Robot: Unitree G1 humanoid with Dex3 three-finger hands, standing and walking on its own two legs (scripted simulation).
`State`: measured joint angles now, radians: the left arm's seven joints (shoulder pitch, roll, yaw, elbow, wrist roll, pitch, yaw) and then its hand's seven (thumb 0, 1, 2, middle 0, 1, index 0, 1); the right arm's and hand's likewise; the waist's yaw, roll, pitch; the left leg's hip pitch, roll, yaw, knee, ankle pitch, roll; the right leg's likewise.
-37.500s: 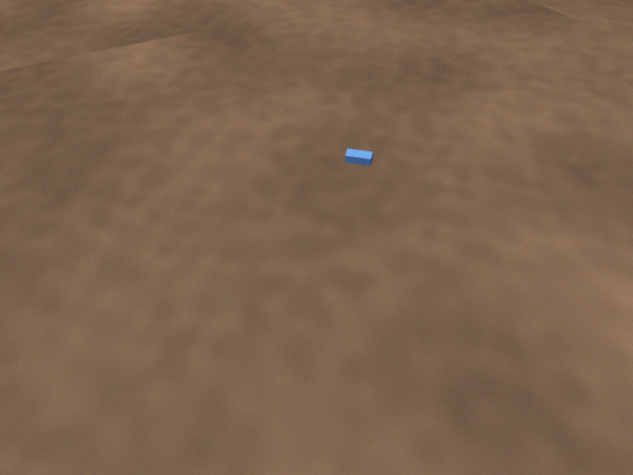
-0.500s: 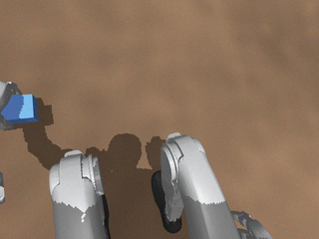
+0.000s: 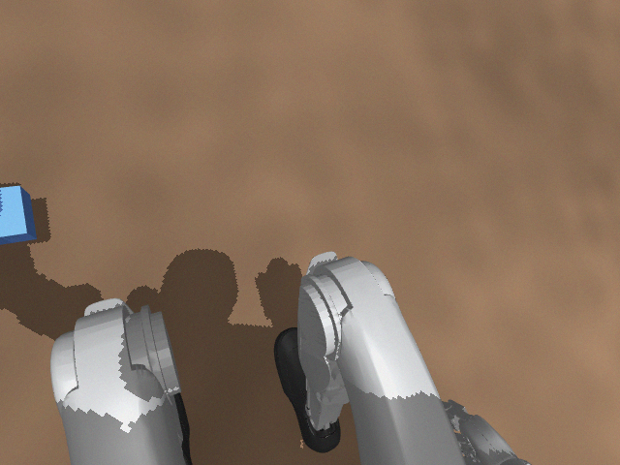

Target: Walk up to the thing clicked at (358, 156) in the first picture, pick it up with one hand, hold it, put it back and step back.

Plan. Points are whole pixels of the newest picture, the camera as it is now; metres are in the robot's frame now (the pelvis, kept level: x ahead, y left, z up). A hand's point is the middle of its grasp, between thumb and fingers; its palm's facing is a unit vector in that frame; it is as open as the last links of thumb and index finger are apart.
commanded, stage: rest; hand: left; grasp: from above
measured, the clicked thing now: out of the picture +0.43 +0.34 -0.24
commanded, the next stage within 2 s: open in 1.00 s
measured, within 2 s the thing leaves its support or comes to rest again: rests again in 0.72 s
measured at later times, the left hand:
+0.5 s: hand out of the picture +0.42 +0.34 -0.24, palm faces -0.46 -0.14 -0.88, open 8.9 cm
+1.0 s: hand out of the picture +0.43 +0.34 -0.25, palm faces -0.44 -0.13 -0.89, open 8.9 cm
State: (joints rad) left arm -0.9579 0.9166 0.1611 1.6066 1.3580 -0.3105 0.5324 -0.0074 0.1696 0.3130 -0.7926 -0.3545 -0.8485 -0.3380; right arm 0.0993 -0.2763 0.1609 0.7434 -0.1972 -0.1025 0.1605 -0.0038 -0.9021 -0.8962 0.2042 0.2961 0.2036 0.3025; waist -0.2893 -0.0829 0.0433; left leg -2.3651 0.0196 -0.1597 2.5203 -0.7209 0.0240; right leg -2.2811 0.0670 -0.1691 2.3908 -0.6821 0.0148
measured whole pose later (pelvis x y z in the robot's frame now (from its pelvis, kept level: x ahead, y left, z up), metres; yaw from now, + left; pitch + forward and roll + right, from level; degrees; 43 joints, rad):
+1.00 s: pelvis +0.00 +0.00 -0.01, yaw -3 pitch +27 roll -14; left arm -0.98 1.04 0.16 1.71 1.34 -0.29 0.63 -0.01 0.17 0.31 -0.79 -0.35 -0.85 -0.33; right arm 0.05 -0.34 0.29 0.66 -0.26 -0.22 0.23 0.00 -0.91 -0.90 0.20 0.30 0.20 0.30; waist -0.35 -0.16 0.15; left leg -2.35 0.02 -0.23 2.58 -0.73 0.02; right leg -2.25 0.09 -0.22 2.40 -0.66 0.03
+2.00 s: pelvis -0.01 +0.00 -0.01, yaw -4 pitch +26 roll -14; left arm -0.98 1.09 0.14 1.71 1.32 -0.32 0.60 0.00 -0.39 0.90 -0.16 -0.93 -0.17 -0.93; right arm 0.05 -0.35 0.33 0.65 -0.26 -0.22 0.22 0.00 -0.90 -0.90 0.20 0.30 0.20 0.30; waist -0.35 -0.17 0.17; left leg -2.34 0.02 -0.24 2.58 -0.72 0.02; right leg -2.23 0.09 -0.24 2.39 -0.65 0.03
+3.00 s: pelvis -0.02 -0.01 +0.03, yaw +2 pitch +29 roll -9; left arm -0.91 0.87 0.08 1.37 1.25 -0.38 0.27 0.00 -0.45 0.97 -0.12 -0.97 -0.12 -0.97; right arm 0.13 -0.35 0.16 0.67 -0.13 -0.02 0.13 0.00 -0.90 -0.90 0.20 0.30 0.20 0.30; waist -0.23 -0.06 0.01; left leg -2.29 0.00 -0.15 2.41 -0.64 0.01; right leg -2.21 0.05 -0.16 2.30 -0.62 0.00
